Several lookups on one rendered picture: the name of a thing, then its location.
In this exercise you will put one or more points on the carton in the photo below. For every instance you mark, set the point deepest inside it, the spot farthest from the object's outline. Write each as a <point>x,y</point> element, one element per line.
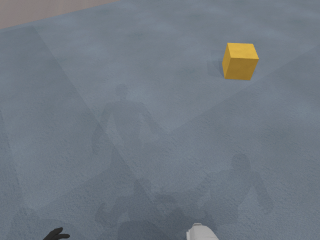
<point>239,61</point>

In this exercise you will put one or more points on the robot right thigh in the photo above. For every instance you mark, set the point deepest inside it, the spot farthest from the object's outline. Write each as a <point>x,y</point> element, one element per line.
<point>200,232</point>

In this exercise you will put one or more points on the robot right shin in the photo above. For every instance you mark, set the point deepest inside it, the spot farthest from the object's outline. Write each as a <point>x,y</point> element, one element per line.
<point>197,224</point>

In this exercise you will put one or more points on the robot left hand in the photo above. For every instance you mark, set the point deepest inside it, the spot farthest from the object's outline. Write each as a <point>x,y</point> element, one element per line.
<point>55,235</point>

